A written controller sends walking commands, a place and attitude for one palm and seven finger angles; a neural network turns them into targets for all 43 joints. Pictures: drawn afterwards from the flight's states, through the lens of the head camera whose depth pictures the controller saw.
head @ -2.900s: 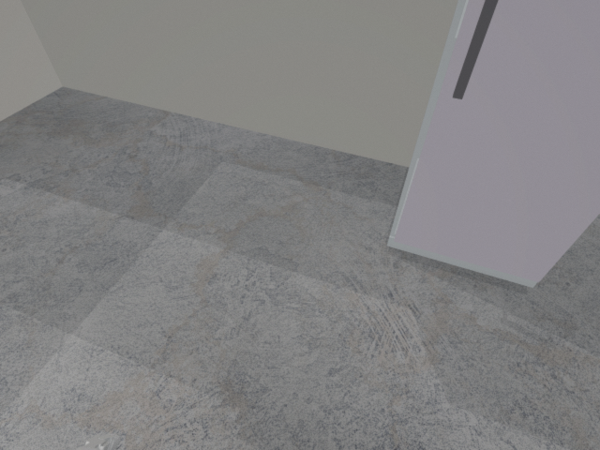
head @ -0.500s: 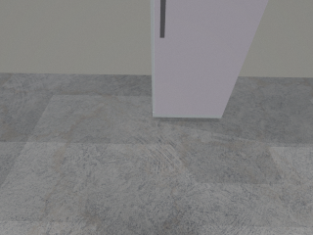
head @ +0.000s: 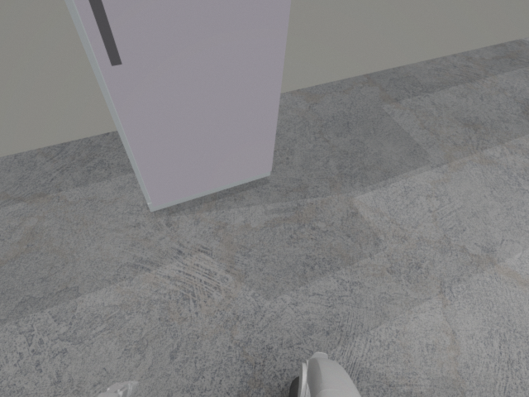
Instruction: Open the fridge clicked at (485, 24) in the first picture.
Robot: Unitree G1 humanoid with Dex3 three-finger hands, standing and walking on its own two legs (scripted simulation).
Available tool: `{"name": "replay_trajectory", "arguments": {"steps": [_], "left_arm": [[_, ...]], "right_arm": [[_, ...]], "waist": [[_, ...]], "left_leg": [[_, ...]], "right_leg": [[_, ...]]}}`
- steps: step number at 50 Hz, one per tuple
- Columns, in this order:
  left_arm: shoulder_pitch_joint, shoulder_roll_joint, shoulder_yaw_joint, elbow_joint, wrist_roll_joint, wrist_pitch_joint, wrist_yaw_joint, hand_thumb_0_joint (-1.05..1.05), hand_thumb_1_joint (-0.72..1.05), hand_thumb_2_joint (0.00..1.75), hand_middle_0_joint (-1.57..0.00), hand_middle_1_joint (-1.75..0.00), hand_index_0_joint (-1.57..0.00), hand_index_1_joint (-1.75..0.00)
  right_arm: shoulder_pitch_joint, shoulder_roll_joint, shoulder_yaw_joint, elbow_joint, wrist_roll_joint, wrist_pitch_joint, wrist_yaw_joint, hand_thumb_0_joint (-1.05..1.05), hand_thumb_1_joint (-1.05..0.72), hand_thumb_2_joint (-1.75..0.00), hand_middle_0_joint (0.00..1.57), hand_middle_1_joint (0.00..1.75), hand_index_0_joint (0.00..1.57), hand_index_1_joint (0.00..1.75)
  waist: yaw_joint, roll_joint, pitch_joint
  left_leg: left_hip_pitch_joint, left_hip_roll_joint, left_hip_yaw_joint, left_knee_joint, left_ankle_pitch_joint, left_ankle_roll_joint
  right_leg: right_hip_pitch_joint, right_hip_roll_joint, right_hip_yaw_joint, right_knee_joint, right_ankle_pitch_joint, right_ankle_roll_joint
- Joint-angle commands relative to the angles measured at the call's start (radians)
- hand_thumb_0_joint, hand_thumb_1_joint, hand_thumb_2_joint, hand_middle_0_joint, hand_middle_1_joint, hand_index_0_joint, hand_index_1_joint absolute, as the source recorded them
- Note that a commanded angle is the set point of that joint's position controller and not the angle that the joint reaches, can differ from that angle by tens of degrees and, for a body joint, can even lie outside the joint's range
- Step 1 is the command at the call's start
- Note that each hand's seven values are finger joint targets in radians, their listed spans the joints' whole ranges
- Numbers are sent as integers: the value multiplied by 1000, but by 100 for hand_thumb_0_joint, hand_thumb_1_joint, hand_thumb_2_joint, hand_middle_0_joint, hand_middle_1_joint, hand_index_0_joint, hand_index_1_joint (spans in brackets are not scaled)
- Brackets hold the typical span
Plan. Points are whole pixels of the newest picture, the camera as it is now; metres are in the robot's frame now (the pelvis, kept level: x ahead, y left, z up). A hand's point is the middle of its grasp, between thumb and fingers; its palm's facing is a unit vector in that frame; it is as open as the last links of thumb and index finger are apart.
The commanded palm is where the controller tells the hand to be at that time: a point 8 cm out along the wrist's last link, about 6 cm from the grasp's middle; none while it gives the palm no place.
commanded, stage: walk to a spot facing it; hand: left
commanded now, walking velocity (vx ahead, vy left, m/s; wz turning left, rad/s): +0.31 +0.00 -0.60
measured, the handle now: out of the picture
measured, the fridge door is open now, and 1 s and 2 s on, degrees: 0 0 0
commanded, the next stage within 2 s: turn to face it in 0.26 s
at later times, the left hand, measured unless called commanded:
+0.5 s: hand (178, 301) +0.31 +0.17 -0.17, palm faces -0.14 -0.97 -0.22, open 7.3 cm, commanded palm none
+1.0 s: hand (168, 269) +0.37 +0.20 -0.16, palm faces +0.04 -0.97 -0.24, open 7.4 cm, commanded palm none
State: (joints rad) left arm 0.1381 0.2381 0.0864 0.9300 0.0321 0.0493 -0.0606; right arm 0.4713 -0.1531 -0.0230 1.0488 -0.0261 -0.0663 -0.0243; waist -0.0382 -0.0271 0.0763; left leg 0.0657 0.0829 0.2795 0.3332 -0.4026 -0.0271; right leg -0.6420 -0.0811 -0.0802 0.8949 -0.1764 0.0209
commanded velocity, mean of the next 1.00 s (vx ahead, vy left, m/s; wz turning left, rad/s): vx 0.09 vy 0.00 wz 0.23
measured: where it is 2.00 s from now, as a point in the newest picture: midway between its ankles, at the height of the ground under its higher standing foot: (262, 372)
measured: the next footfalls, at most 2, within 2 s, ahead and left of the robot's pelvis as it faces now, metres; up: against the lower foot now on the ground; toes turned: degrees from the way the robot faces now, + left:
right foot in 0.10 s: +0.20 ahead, -0.12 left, +0.00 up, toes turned -11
left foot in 0.54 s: +0.37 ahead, +0.07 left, +0.00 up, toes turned -4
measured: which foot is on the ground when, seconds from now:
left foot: down 0.00-0.12, up 0.14-0.52, down 0.54-1.00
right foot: up 0.00-0.08, down 0.10-0.56, up 0.58-1.00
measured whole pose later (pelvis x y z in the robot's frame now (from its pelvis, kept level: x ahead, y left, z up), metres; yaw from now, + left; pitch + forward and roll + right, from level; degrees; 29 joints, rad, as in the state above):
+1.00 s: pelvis +0.28 +0.00 +0.01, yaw +0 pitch +1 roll -1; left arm 0.16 0.22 0.08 0.97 0.01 0.05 0.02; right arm 0.27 -0.19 -0.06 0.99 -0.02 0.03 0.00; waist -0.04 0.00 0.05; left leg -0.32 -0.06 -0.04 0.44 -0.14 0.07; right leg -0.42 -0.04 0.01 0.88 -0.41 0.08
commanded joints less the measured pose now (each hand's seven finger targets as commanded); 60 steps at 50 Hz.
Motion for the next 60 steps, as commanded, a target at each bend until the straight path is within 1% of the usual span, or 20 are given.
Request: {"name": "replay_trajectory", "arguments": {"steps": [1,3,4,5,6,10,13,19,24,26,28,32,39,48,54,55,56,57,58,60], "left_arm": [[-131,2,-18,-116,-3,-52,-5,0,90,90,-20,-30,-20,-30],[57,55,0,-55,2,-68,4,0,90,90,-20,-30,-20,-30],[221,120,20,-5,5,-82,11,0,90,90,-20,-30,-20,-30],[332,239,44,19,0,-93,30,0,90,90,-20,-30,-20,-30],[364,310,59,26,-26,-84,46,0,90,90,-20,-30,-20,-30],[108,173,21,-31,-26,-89,63,0,90,90,-20,-30,-20,-30],[44,134,9,-33,-8,-105,65,0,90,90,-20,-30,-20,-30],[85,112,5,-12,-9,-107,60,0,90,90,-20,-30,-20,-30],[152,87,-13,29,-14,-103,82,0,90,90,-20,-30,-20,-30],[163,71,-19,43,-20,-95,90,0,90,90,-20,-30,-20,-30],[254,4,-42,51,-36,-88,91,0,90,90,-20,-30,-20,-30],[122,53,-23,44,-16,-59,91,0,90,90,-20,-30,-20,-30],[117,34,2,18,-10,-27,81,0,90,90,-20,-30,-20,-30],[5,39,5,-54,-19,-25,87,0,90,90,-20,-30,-20,-30],[90,56,4,-55,-31,-29,95,0,90,90,-20,-30,-20,-30],[119,76,7,-51,-29,-35,98,0,90,90,-20,-30,-20,-30],[145,131,19,-52,-20,-42,104,0,90,90,-20,-30,-20,-30],[123,220,31,-73,-5,-44,109,0,90,90,-20,-30,-20,-30],[72,217,20,-98,-14,-37,108,0,90,90,-20,-30,-20,-30],[-47,141,12,-126,-16,-45,110,0,90,90,-20,-30,-20,-30]], "right_arm": [[55,-194,-45,-23,-3,-13,-10,0,-90,-90,20,30,20,30],[18,-230,-55,-35,7,-12,-6,0,-90,-90,20,30,20,30],[-4,-230,-51,-51,17,-10,4,0,-90,-90,20,30,20,30],[32,-159,-38,-78,33,-8,17,0,-90,-90,20,30,20,30],[-39,-127,-34,-126,37,-13,4,0,-90,-90,20,30,20,30],[-157,-136,-45,-124,9,11,7,0,-90,-90,20,30,20,30],[-75,-97,-38,-98,0,43,9,0,-90,-90,20,30,20,30],[-204,-97,-36,-148,0,42,24,0,-90,-90,20,30,20,30],[-263,-76,-16,-126,10,20,25,0,-90,-90,20,30,20,30],[-149,-115,-22,-80,6,9,20,0,-90,-90,20,30,20,30],[-86,-233,-39,-63,1,14,14,0,-90,-90,20,30,20,30],[-198,-181,-22,-84,4,45,0,0,-90,-90,20,30,20,30],[-223,-201,-57,-124,7,62,7,0,-90,-90,20,30,20,30],[-171,-237,-88,-124,0,78,8,0,-90,-90,20,30,20,30],[-232,-253,-104,-156,3,94,15,0,-90,-90,20,30,20,30],[-252,-241,-104,-163,9,96,19,0,-90,-90,20,30,20,30],[-246,-196,-101,-174,16,97,25,0,-90,-90,20,30,20,30],[-237,-135,-92,-198,18,96,24,0,-90,-90,20,30,20,30],[-253,-191,-103,-200,-1,99,24,0,-90,-90,20,30,20,30],[-215,-172,-104,-168,-3,122,36,0,-90,-90,20,30,20,30]], "waist": [[1,191,20],[93,182,-107],[175,125,-217],[201,-98,-367],[196,-176,-443],[74,54,-114],[-8,-4,-85],[10,-124,-77],[48,-103,-128],[7,-4,-181],[20,323,-253],[30,210,-42],[35,132,-123],[-5,177,-151],[40,172,-170],[64,137,-168],[73,-11,-182],[74,-294,-134],[62,-220,-99],[-7,-160,-36]], "left_leg": [[33,251,-37,67,974,116],[-28,228,9,334,1098,74],[-219,216,20,568,923,28],[-568,81,4,900,116,-24],[-739,-2,-137,1176,-224,-35],[-661,130,-268,1029,37,-22],[-567,112,-237,878,68,-42],[-589,60,-212,599,185,-50],[-441,-5,-187,308,222,-17],[-244,-5,-224,130,464,1],[3,318,-549,101,1049,190],[-272,239,-545,-21,711,215],[-269,145,-509,-78,326,182],[-211,139,-662,-25,387,216],[-347,74,-699,27,368,168],[-435,39,-672,67,316,128],[-575,-36,-582,181,153,65],[-753,-176,-360,442,-101,-16],[-706,-136,-352,643,-155,-10],[-664,-94,-355,811,-46,-16]], "right_leg": [[73,80,-101,-210,-75,-61],[375,134,-126,-305,-47,-97],[702,95,-74,-361,41,-131],[1028,-204,345,-383,146,-245],[1084,-370,692,-464,346,-336],[511,-234,388,-581,180,-252],[327,-147,235,-596,276,-212],[361,-77,218,-587,261,-195],[520,-86,187,-487,465,-156],[518,-46,125,-319,389,-93],[250,87,6,11,-388,5],[187,9,83,173,-368,24],[149,5,73,164,-186,52],[154,37,97,-23,-258,55],[416,85,84,-334,-162,31],[534,68,88,-481,-72,25],[669,-72,202,-609,-114,-14],[688,-350,483,-700,-176,-119],[500,-416,460,-696,-139,-168],[382,-302,310,-684,-93,-134]]}}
